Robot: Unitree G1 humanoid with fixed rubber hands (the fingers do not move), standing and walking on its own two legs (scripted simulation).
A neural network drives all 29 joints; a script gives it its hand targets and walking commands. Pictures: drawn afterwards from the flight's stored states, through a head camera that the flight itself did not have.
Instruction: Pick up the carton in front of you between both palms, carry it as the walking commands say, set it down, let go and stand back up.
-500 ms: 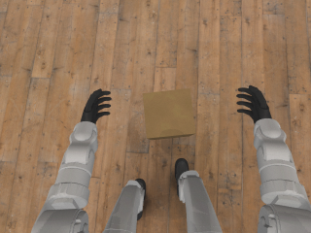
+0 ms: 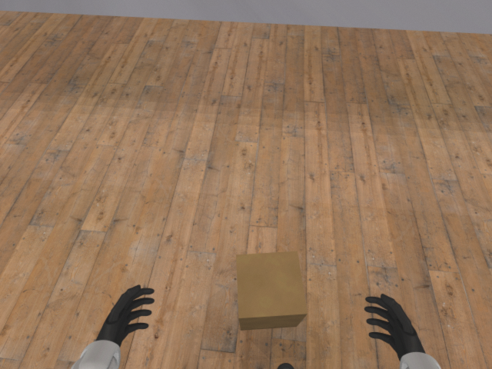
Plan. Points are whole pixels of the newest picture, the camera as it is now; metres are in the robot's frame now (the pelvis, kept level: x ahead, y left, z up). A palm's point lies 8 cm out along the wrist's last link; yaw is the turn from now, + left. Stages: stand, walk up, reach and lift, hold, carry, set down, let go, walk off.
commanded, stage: let go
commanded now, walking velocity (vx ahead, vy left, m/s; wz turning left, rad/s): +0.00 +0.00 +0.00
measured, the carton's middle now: (267, 292) +0.39 -0.05 -0.65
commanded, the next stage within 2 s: stand in 0.46 s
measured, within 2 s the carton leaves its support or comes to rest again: neither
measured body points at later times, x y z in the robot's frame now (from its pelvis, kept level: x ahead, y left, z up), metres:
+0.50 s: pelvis +0.01 +0.00 +0.00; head +0.03 +0.00 +0.45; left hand +0.18 +0.24 -0.07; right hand +0.18 -0.24 -0.08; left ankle -0.06 +0.12 -0.74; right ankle +0.04 -0.12 -0.74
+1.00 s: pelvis +0.03 +0.00 +0.00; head +0.04 -0.01 +0.45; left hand +0.16 +0.30 -0.10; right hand +0.17 -0.29 -0.10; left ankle -0.06 +0.12 -0.74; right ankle +0.04 -0.12 -0.74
